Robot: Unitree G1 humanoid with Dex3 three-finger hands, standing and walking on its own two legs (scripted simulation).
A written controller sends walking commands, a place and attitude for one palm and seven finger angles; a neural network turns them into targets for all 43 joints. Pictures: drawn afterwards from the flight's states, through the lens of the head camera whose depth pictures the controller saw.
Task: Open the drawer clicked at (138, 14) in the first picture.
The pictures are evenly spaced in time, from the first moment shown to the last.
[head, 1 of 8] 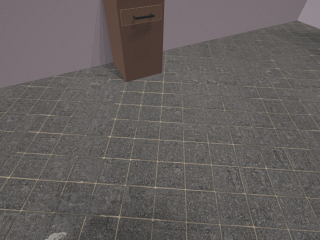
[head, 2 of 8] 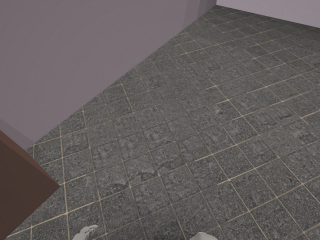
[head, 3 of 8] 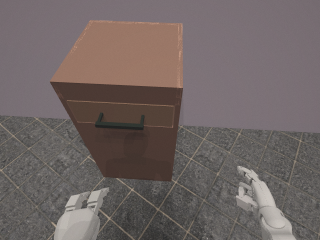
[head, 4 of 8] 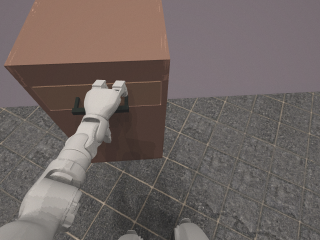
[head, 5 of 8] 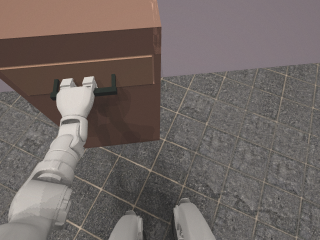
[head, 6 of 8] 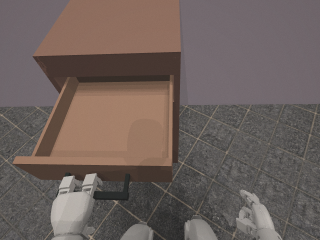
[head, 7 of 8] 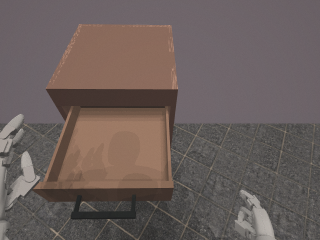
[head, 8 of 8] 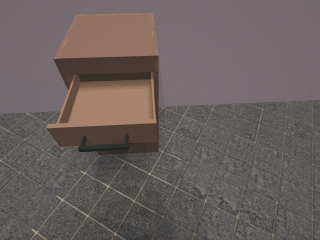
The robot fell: no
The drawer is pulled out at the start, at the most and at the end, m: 0.00 0.30 0.30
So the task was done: yes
